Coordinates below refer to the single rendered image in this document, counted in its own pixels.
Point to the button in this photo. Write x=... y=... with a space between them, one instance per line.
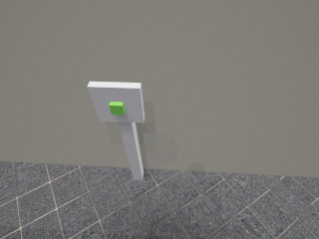
x=117 y=108

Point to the panel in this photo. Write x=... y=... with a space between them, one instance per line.
x=131 y=94

